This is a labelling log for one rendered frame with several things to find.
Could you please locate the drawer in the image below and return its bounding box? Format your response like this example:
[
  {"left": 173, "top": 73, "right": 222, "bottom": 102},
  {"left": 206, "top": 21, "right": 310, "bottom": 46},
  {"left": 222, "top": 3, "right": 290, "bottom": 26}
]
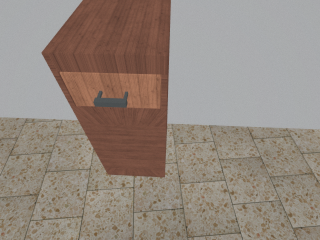
[{"left": 60, "top": 71, "right": 162, "bottom": 109}]

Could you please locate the cabinet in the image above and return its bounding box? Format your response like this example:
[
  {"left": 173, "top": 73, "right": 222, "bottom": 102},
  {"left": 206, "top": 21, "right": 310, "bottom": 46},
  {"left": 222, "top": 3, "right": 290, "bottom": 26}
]
[{"left": 41, "top": 0, "right": 171, "bottom": 178}]

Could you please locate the handle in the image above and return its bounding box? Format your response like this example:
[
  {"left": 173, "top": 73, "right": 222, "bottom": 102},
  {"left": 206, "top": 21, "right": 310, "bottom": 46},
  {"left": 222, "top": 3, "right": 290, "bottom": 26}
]
[{"left": 93, "top": 91, "right": 128, "bottom": 108}]

